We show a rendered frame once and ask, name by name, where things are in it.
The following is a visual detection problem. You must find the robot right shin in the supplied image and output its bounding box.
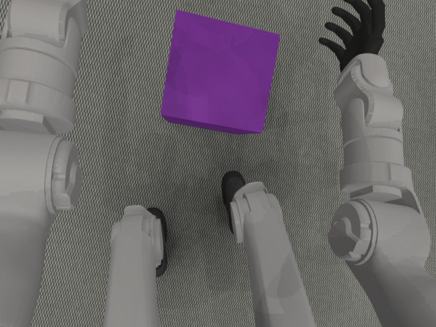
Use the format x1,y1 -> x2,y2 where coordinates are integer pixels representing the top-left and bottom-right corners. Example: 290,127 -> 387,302
232,182 -> 283,217

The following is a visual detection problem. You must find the left robot forearm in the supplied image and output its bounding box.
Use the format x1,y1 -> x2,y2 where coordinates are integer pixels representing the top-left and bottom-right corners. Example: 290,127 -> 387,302
0,0 -> 89,135

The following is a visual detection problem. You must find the robot left upper arm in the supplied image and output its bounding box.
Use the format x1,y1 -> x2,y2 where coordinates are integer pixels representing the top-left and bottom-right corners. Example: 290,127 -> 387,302
0,130 -> 82,327

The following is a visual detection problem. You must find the right robot forearm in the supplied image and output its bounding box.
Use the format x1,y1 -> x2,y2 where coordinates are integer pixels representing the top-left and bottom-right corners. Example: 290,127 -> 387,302
334,53 -> 431,252

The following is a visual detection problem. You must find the robot right hand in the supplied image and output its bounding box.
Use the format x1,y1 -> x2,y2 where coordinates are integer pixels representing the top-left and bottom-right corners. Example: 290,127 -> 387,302
318,0 -> 386,72

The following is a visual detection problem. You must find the carton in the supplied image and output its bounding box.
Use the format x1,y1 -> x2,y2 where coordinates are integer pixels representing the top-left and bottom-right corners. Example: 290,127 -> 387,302
161,10 -> 280,134

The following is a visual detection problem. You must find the robot right foot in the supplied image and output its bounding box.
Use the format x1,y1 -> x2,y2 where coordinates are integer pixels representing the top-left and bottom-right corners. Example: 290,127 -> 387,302
221,171 -> 245,234

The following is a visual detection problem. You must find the robot right upper arm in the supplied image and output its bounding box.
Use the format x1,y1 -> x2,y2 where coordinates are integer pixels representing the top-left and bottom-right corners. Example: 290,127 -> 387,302
328,198 -> 436,327

